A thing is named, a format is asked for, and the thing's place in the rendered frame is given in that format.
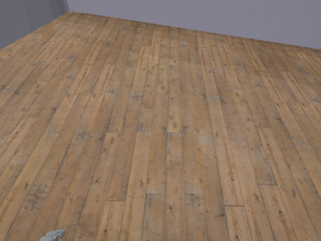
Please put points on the robot left hand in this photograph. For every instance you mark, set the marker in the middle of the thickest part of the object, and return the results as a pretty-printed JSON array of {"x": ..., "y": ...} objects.
[{"x": 53, "y": 235}]

